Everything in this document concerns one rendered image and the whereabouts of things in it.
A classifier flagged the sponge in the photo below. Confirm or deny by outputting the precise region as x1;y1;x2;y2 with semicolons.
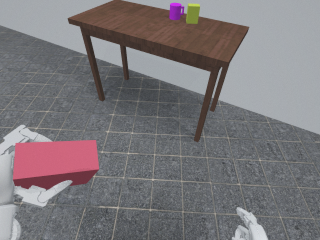
13;140;99;190

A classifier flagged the robot right hand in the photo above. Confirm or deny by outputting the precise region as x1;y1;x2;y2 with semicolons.
232;207;268;240

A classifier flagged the left robot forearm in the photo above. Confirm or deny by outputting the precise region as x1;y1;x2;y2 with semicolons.
0;204;22;240

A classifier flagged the robot left hand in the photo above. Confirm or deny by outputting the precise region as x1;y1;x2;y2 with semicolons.
0;124;73;209

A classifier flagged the table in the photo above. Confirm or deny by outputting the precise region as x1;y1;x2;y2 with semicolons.
67;0;249;142

